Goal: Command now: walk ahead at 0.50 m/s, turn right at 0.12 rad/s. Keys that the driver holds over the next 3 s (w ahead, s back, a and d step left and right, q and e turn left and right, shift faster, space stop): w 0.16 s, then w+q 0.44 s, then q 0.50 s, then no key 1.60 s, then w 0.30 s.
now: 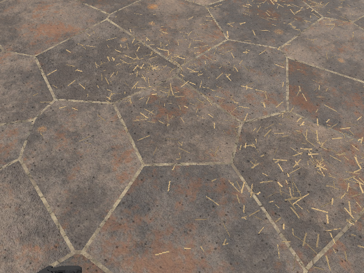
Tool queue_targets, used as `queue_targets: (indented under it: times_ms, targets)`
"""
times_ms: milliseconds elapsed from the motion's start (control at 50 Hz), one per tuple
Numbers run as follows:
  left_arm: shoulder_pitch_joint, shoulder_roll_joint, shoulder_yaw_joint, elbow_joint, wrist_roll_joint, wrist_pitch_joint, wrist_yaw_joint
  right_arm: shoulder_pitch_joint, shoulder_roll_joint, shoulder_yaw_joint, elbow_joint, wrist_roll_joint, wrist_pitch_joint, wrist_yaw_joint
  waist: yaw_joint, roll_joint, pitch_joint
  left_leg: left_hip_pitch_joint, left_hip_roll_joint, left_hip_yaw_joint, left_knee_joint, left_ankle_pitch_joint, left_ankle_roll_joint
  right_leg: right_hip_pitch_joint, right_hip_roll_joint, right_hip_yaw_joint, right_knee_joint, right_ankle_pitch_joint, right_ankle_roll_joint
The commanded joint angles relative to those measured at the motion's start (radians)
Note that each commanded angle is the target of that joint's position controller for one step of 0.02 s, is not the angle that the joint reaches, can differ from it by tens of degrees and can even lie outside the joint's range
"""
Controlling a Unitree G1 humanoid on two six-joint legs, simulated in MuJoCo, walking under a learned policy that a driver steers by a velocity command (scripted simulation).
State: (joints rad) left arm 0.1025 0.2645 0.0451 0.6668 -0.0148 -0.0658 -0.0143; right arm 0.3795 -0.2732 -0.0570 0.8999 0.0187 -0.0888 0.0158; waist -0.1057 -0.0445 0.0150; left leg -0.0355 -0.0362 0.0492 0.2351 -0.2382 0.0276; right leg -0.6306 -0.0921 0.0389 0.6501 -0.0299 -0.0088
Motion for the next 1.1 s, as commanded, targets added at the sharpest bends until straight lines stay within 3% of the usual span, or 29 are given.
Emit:
queue_targets:
  times_ms: [20, 80, 120, 140, 160, 180, 200, 220, 240, 260, 300, 380, 460, 560, 580, 620, 640, 660, 680, 700, 720, 740, 760, 780, 820, 860, 920, 1000, 1100]
  targets:
    - [-0.117, 0.051, 0.009, -0.103, -0.008, -0.02, -0.013, 0.004, -0.176, -0.034, -0.039, 0.009, 0.001, -0.004, 0.013, 0.125, 0.036, -0.008, 0.269, -0.146, -0.056, 0.287, 0.157, 0.038, 0.033, -0.037, -0.079, 0.014, -0.012]
    - [-0.086, 0.085, 0.023, -0.108, -0.006, -0.025, -0.022, -0.001, -0.201, -0.04, -0.027, 0.012, 0.018, -0.01, 0.064, 0.144, 0.014, 0.055, 0.295, -0.144, 0.035, 0.449, 0.128, 0.136, 0.064, -0.056, -0.147, -0.069, -0.055]
    - [0.156, 0.161, 0.064, -0.037, 0.006, -0.023, -0.01, -0.016, -0.178, -0.028, -0.035, 0.008, 0.023, -0.016, 0.188, 0.115, -0.143, -0.042, 0.217, -0.063, 0.33, 0.624, 0.077, 0.517, 0.076, -0.064, -0.181, -0.027, -0.112]
    - [0.345, 0.245, 0.085, -0.009, 0.019, -0.014, 0.005, -0.02, -0.116, -0.001, -0.07, -0.026, 0.016, -0.018, 0.251, -0.037, -0.299, -0.268, 0.152, -0.012, 0.669, 0.291, 0.034, 0.818, -0.149, 0.192, -0.146, 0.033, -0.186]
    - [0.352, 0.289, 0.088, 0.004, 0.019, -0.011, -0.003, 0.088, -0.027, 0.025, -0.08, -0.013, -0.007, -0.011, 0.179, -0.275, -0.393, -0.613, 0.002, -0.069, 0.944, -0.334, -0.005, 1.039, -0.321, 0.628, -0.278, -0.164, -0.329]
    - [0.335, 0.187, 0.064, -0.003, 0.013, -0.011, -0.005, 0.021, -0.14, -0.002, -0.068, 0.013, -0.018, -0.005, 0.215, -0.136, -0.31, -0.722, 0.06, -0.159, 1.043, -0.335, 0.006, 0.973, -0.296, 0.605, -0.323, -0.276, -0.293]
    - [0.271, 0.154, 0.051, -0.007, 0.01, -0.015, -0.004, -0.057, -0.166, -0.011, -0.091, 0.03, -0.023, -0.001, 0.203, -0.093, -0.179, -0.754, 0.098, -0.145, 1.036, -0.237, 0.016, 0.844, -0.262, 0.45, -0.343, -0.225, -0.253]
    - [0.207, 0.131, 0.042, -0.011, 0.014, -0.018, -0.007, -0.089, -0.15, -0.01, -0.09, 0.023, -0.018, -0.005, 0.17, -0.025, -0.118, -0.712, 0.137, -0.129, 0.993, -0.154, 0.009, 0.717, -0.217, 0.343, -0.373, -0.14, -0.231]
    - [0.161, 0.105, 0.036, -0.01, 0.018, -0.022, -0.011, -0.1, -0.139, -0.014, -0.089, 0.009, -0.009, -0.007, 0.142, -0.022, -0.066, -0.678, 0.16, -0.131, 0.942, -0.1, 0.0, 0.621, -0.184, 0.264, -0.412, -0.086, -0.219]
    - [0.136, 0.095, 0.035, -0.005, 0.024, -0.03, -0.011, -0.075, -0.121, -0.015, -0.081, 0.01, 0.005, -0.007, 0.112, -0.046, -0.054, -0.617, 0.177, -0.142, 0.922, -0.06, -0.007, 0.553, -0.165, 0.205, -0.448, -0.058, -0.209]
    - [0.125, 0.096, 0.041, 0.016, 0.025, -0.049, -0.011, -0.057, -0.083, -0.012, -0.075, 0.012, 0.03, -0.01, 0.088, -0.04, -0.033, -0.587, 0.176, -0.147, 0.901, -0.013, -0.023, 0.487, -0.157, 0.123, -0.499, 0.012, -0.214]
    - [0.15, 0.116, 0.051, 0.06, 0.034, -0.058, 0.006, -0.138, -0.07, -0.015, -0.107, 0.005, 0.04, -0.01, 0.097, -0.009, 0.011, -0.676, 0.161, -0.183, 0.755, 0.167, -0.041, 0.506, -0.151, -0.013, -0.531, 0.107, -0.2]
    - [0.168, 0.14, 0.057, 0.086, 0.026, -0.051, 0.019, -0.259, -0.046, -0.004, -0.147, -0.001, 0.032, 0.013, 0.14, 0.003, 0.048, -0.639, 0.143, -0.109, 0.532, 0.339, -0.029, 0.528, -0.133, -0.133, -0.548, 0.112, -0.163]
    - [0.243, 0.169, 0.07, 0.136, 0.005, -0.018, 0.028, -0.389, -0.042, 0.003, -0.231, 0.001, 0.032, 0.042, 0.182, 0.01, 0.085, -0.7, 0.126, -0.044, 0.407, 0.238, 0.016, 0.711, -0.191, -0.185, -0.475, 0.204, -0.144]
    - [0.241, 0.177, 0.072, 0.139, 0.002, -0.009, 0.031, -0.394, -0.048, 0.0, -0.245, 0.002, 0.033, 0.048, 0.174, 0.002, 0.079, -0.688, 0.113, -0.024, 0.395, 0.188, 0.031, 0.739, -0.199, -0.196, -0.439, 0.285, -0.134]
    - [0.21, 0.206, 0.079, 0.13, 0.001, 0.009, 0.042, -0.34, -0.08, -0.017, -0.254, 0.0, 0.036, 0.054, 0.125, -0.04, 0.026, -0.568, 0.045, 0.044, 0.392, 0.086, 0.066, 0.759, -0.191, -0.228, -0.289, 0.659, -0.105]
    - [0.195, 0.214, 0.08, 0.122, 0.002, 0.021, 0.049, -0.233, -0.114, -0.037, -0.234, -0.003, 0.036, 0.053, 0.067, -0.049, -0.038, -0.433, -0.005, 0.072, 0.378, 0.074, 0.086, 0.74, -0.17, -0.241, -0.129, 0.81, -0.084]
    - [0.179, 0.209, 0.075, 0.112, -0.004, 0.025, 0.056, -0.081, -0.17, -0.068, -0.2, -0.006, 0.034, 0.041, -0.014, -0.024, -0.12, -0.2, -0.037, 0.055, 0.288, 0.204, 0.119, 0.64, -0.122, -0.261, 0.093, 0.757, -0.039]
    - [0.212, 0.158, 0.055, 0.083, 0.024, 0.011, 0.056, 0.013, -0.27, -0.095, -0.187, -0.012, 0.042, 0.016, -0.025, 0.139, -0.226, 0.114, 0.138, -0.199, 0.305, 0.537, 0.188, 0.367, -0.048, -0.257, 0.42, 0.25, 0.025]
    - [0.318, 0.054, 0.015, 0.046, 0.039, -0.017, 0.035, -0.056, -0.336, -0.096, -0.234, -0.024, 0.039, 0.013, 0.086, 0.332, -0.408, 0.435, 0.42, -0.747, 0.244, 0.704, 0.435, -0.004, 0.169, -0.107, 0.803, -0.634, 0.09]
    - [0.229, 0.159, 0.036, 0.056, 0.014, -0.041, 0.021, -0.028, -0.261, -0.078, -0.251, -0.022, 0.044, 0.017, -0.003, 0.137, -0.489, 0.416, 0.396, -0.7, 0.205, 0.726, 0.401, -0.033, 0.113, 0.083, 0.835, -0.619, 0.064]
    - [0.142, 0.161, 0.036, 0.021, -0.015, -0.045, 0.021, -0.079, -0.214, -0.065, -0.254, -0.018, 0.04, 0.017, 0.01, 0.109, -0.354, 0.302, 0.354, -0.538, 0.206, 0.734, 0.357, -0.068, 0.073, 0.07, 0.783, -0.551, 0.043]
    - [0.122, 0.146, 0.034, 0.025, -0.002, -0.04, 0.033, -0.132, -0.185, -0.059, -0.252, -0.003, 0.039, 0.016, 0.053, 0.024, -0.207, 0.13, 0.295, -0.435, 0.183, 0.711, 0.306, -0.074, 0.036, 0.044, 0.69, -0.487, 0.046]
    - [0.119, 0.16, 0.043, 0.028, 0.018, -0.027, 0.046, -0.176, -0.152, -0.051, -0.262, 0.002, 0.042, 0.008, 0.081, 0.032, -0.155, 0.012, 0.265, -0.387, 0.156, 0.677, 0.283, -0.037, 0.01, 0.04, 0.621, -0.442, 0.05]
    - [0.155, 0.154, 0.048, 0.025, 0.023, 0.005, 0.051, -0.215, -0.16, -0.053, -0.28, -0.021, 0.049, 0.004, 0.132, 0.074, -0.122, -0.159, 0.226, -0.352, 0.109, 0.699, 0.278, 0.071, 0.013, 0.037, 0.562, -0.399, 0.062]
    - [0.171, 0.127, 0.041, 0.026, 0.028, 0.019, 0.057, -0.218, -0.182, -0.061, -0.278, -0.023, 0.049, -0.003, 0.146, 0.09, -0.134, -0.211, 0.204, -0.311, 0.108, 0.765, 0.276, 0.091, 0.031, 0.026, 0.481, -0.355, 0.084]
    - [0.122, 0.115, 0.035, 0.01, 0.033, 0.03, 0.063, -0.211, -0.194, -0.064, -0.275, -0.01, 0.068, -0.024, 0.134, 0.111, -0.163, -0.208, 0.178, -0.305, 0.13, 0.704, 0.246, 0.078, 0.053, 0.032, 0.349, -0.26, 0.108]
    - [0.021, 0.114, 0.032, -0.019, 0.022, 0.037, 0.053, -0.211, -0.195, -0.063, -0.282, -0.003, 0.102, -0.046, 0.101, 0.147, -0.154, -0.205, 0.152, -0.365, 0.143, 0.429, 0.195, 0.094, 0.082, 0.054, 0.185, -0.167, 0.115]
    - [-0.017, 0.132, 0.039, -0.039, 0.016, 0.017, 0.037, -0.207, -0.188, -0.061, -0.295, -0.004, 0.119, -0.047, 0.088, 0.196, -0.13, -0.145, 0.159, -0.496, 0.216, 0.386, 0.181, 0.156, 0.124, 0.076, -0.004, -0.238, 0.091]
